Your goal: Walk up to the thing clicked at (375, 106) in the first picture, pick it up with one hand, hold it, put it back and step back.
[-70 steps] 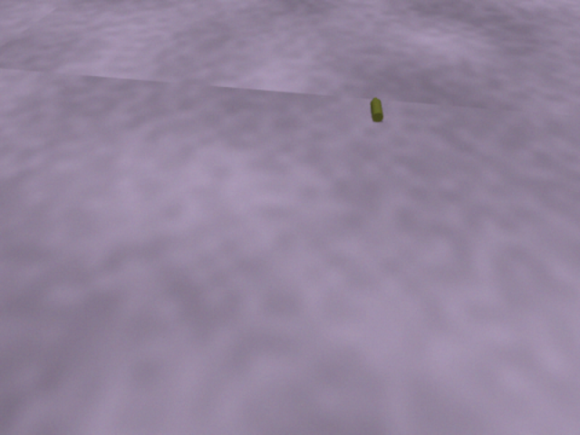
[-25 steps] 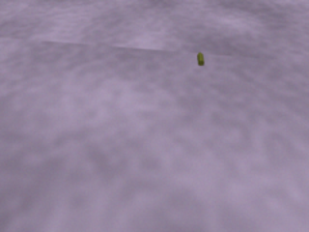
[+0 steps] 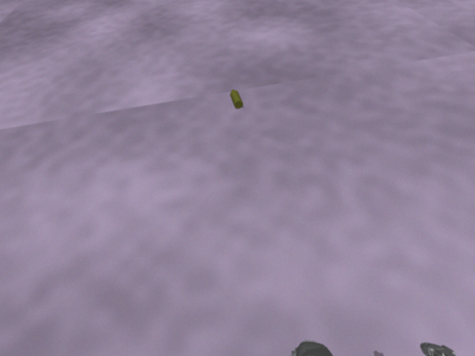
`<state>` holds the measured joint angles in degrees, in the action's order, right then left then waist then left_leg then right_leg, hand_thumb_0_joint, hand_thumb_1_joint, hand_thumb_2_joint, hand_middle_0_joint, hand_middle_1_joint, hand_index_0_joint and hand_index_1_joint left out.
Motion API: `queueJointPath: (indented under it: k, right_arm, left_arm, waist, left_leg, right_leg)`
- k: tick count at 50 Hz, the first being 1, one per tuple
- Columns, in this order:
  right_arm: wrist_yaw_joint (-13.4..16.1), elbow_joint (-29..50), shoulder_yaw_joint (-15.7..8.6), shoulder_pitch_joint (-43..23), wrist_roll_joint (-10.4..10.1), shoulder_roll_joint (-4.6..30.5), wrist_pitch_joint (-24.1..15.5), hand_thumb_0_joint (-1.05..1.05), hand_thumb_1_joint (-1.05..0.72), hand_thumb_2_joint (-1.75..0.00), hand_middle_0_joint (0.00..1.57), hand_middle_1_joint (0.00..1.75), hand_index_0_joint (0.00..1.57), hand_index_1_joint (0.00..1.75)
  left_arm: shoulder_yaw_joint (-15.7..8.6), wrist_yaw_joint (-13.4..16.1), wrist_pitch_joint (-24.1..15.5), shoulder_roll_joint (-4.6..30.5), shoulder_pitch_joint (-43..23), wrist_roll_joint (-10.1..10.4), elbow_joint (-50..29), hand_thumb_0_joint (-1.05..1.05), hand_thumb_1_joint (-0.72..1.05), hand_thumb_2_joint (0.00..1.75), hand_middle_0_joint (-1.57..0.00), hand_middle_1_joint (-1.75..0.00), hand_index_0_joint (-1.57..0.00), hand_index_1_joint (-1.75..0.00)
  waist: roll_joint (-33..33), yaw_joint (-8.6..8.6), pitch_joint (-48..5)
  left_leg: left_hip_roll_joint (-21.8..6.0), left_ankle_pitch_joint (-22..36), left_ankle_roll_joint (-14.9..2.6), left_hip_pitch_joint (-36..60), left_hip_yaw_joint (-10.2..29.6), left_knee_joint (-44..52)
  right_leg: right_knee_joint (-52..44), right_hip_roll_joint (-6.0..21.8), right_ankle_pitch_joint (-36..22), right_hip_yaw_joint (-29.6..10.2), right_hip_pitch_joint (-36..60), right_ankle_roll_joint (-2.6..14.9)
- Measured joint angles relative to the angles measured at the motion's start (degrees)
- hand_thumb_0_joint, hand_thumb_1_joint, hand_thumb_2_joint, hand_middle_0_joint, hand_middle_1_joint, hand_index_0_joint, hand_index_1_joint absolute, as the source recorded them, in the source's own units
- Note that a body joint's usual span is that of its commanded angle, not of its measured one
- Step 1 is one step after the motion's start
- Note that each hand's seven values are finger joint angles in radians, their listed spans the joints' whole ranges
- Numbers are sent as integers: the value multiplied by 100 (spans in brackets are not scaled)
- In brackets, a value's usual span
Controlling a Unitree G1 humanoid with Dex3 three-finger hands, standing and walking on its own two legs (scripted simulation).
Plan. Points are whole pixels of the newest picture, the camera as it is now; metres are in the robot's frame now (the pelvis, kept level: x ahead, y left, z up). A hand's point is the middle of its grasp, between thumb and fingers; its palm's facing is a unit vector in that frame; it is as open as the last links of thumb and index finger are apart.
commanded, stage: walk up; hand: left
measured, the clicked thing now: (235, 97) +1.94 +0.03 -0.73
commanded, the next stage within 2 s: none
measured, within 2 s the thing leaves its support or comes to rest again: neither
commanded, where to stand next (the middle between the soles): +1.54 +0.41 m, yaw -79 degrees
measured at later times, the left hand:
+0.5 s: hand (125, 256) +0.36 +0.28 -0.12, palm faces -0.32 -0.83 -0.46, open 7.4 cm
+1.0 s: hand (189, 120) +0.87 +0.17 -0.13, palm faces -0.58 -0.65 -0.50, open 7.4 cm
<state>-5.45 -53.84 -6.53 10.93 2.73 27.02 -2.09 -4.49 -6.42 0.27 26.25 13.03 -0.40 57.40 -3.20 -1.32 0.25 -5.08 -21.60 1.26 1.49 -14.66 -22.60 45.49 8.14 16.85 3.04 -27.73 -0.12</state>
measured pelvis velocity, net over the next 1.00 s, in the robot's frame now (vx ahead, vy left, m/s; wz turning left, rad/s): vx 0.59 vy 0.02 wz -0.62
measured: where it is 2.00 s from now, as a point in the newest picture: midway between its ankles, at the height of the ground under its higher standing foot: (224, 189)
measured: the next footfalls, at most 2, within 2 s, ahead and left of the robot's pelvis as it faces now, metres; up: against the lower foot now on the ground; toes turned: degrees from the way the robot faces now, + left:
right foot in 0.08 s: +0.16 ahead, -0.16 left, +0.00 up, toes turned -12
left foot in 0.56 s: +0.53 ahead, +0.09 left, +0.00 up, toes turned -21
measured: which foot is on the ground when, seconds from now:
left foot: down 0.00-0.10, up 0.12-0.54, down 0.56-1.00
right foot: up 0.00-0.06, down 0.08-0.58, up 0.60-0.98, down 1.00-1.00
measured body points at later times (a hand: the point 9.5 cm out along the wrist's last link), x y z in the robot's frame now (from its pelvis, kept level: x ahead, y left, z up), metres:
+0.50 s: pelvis +0.27 +0.00 +0.00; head +0.28 -0.04 +0.44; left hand +0.38 +0.32 -0.09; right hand +0.31 -0.36 -0.11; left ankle +0.49 +0.11 -0.69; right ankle +0.12 -0.15 -0.73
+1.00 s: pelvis +0.59 +0.02 -0.02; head +0.59 -0.02 +0.43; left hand +0.90 +0.20 -0.09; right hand +0.40 -0.25 -0.14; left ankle +0.50 +0.11 -0.72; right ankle +0.62 -0.11 -0.74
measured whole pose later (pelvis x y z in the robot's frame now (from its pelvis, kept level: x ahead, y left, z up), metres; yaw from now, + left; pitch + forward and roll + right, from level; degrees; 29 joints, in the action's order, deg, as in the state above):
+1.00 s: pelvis +0.59 +0.02 -0.02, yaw -36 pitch +0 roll +0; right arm -5.3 -42.4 -6.8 21.5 3.3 24.1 1.7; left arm -2.7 1.1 -2.7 26.0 12.0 1.8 48.1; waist -3.3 -7.5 3.8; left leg 2.1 -29.8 -3.7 -4.7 -15.1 -36.9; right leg 35.8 1.3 9.3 9.0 -26.5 3.9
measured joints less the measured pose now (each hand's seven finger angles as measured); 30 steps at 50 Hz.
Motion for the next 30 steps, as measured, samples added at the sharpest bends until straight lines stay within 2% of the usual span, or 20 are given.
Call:
queueJointPath:
  k: [2,3,4,5,6,8,9,11,14,17,22,24,27,28,29,30]
  right_arm:
    - [-35,34,-17,45,-4,84,48,1,-90,-90,21,30,21,30]
    - [-47,58,-20,77,-8,115,70,1,-90,-90,21,30,21,30]
    - [-48,68,-31,93,1,171,97,1,-90,-90,20,30,21,30]
    - [-35,60,-51,78,25,236,137,1,-90,-90,20,30,21,30]
    - [-28,48,-53,37,30,263,182,1,-90,-90,20,30,21,30]
    - [-77,33,13,-128,-2,263,246,1,-90,-90,20,30,20,30]
    - [-114,45,64,-227,-20,253,240,1,-90,-90,20,30,20,30]
    - [-178,145,170,-410,-70,199,188,1,-91,-90,20,30,20,30]
    - [-256,420,313,-578,-84,21,125,1,-91,-90,20,30,20,30]
    - [-359,701,383,-630,-34,-109,158,1,-90,-90,20,30,20,30]
    - [-426,902,304,-555,81,32,271,1,-90,-90,20,30,21,30]
    - [-429,901,222,-510,89,138,322,1,-90,-90,20,30,21,30]
    - [-412,915,94,-376,70,231,340,1,-90,-90,20,30,21,30]
    - [-385,924,44,-308,62,214,305,1,-90,-90,20,30,21,30]
    - [-319,909,-8,-280,60,90,254,1,-90,-90,20,30,21,30]
    - [-264,946,-7,-233,59,-5,205,1,-90,-90,20,30,20,30]
  left_arm:
    - [-57,-12,-32,148,28,-4,-82,1,91,90,-20,-30,-20,-30]
    - [-79,-5,-54,223,39,-2,-115,1,91,90,-20,-30,-20,-30]
    - [-106,29,-97,247,10,5,-136,1,91,90,-20,-30,-20,-30]
    - [-126,79,-172,215,-48,15,-182,1,91,90,-20,-30,-20,-30]
    - [-139,145,-266,184,-71,22,-294,1,91,90,-20,-30,-20,-30]
    - [-105,292,-385,24,-8,73,-446,1,91,90,-20,-30,-20,-30]
    - [-41,352,-383,-100,56,86,-450,1,91,90,-20,-30,-20,-30]
    - [116,447,-358,-341,208,103,-389,1,91,90,-20,-30,-20,-30]
    - [255,529,-397,-570,520,126,-264,1,91,90,-21,-30,-21,-30]
    - [307,540,-470,-679,832,136,-168,1,90,90,-21,-30,-21,-30]
    - [282,575,-595,-628,1078,102,-269,1,90,90,-21,-30,-21,-30]
    - [239,619,-623,-515,1101,64,-353,1,90,90,-21,-30,-21,-30]
    - [160,702,-576,-222,1062,-1,-413,1,90,90,-21,-30,-21,-30]
    - [122,734,-532,-80,1018,-18,-424,1,90,90,-21,-30,-21,-30]
    - [65,780,-468,101,851,-33,-394,1,90,90,-21,-30,-21,-30]
    - [18,840,-411,234,675,-33,-395,1,90,90,-21,-30,-21,-30]
  waist:
    - [0,-9,-49]
    - [3,-34,-103]
    - [-89,-44,-140]
    - [-271,-31,-124]
    - [-375,32,-94]
    - [-445,226,-10]
    - [-504,277,25]
    - [-615,299,119]
    - [-563,374,228]
    - [-453,388,223]
    - [-438,305,187]
    - [-488,266,188]
    - [-467,137,154]
    - [-359,71,138]
    - [-55,-25,233]
    - [178,-78,362]
  left_leg:
    - [-91,-387,61,168,-175,-337]
    - [-154,-636,54,187,-214,-609]
    - [-308,-931,-27,114,-181,-1031]
    - [-500,-1107,-173,-111,85,-1698]
    - [-520,-1215,-230,-490,507,-2590]
    - [-107,-1154,-195,-1276,1254,-4009]
    - [48,-1023,-189,-1665,1470,-4432]
    - [136,-588,-205,-2404,1667,-4761]
    - [31,176,-216,-3231,1721,-4348]
    - [-102,919,-101,-3797,1877,-3604]
    - [-195,1716,116,-4213,1982,-2692]
    - [-199,1796,124,-4072,2001,-2260]
    - [-135,1632,29,-3487,1931,-1625]
    - [-46,1387,-2,-3263,1875,-1514]
    - [158,1138,-24,-3209,1708,-1705]
    - [272,933,-59,-3151,1530,-1917]
  right_leg:
    - [-225,117,-227,133,69,1]
    - [-332,137,-292,206,159,27]
    - [-200,64,-206,265,176,26]
    - [85,-77,33,359,149,46]
    - [342,-191,259,396,102,75]
    - [440,-367,463,282,175,129]
    - [261,-454,442,234,329,154]
    - [-312,-598,277,153,777,139]
    - [-1156,-708,39,-182,1426,69]
    - [-1854,-739,-101,-554,1911,22]
    - [-2397,-747,40,-970,2369,-124]
    - [-2390,-771,252,-1088,2492,-226]
    - [-2123,-724,761,-1235,2640,-444]
    - [-1781,-638,1034,-1273,2582,-447]
    - [-1103,-420,1226,-1298,2384,-383]
    - [-136,-343,1295,-1378,2048,-234]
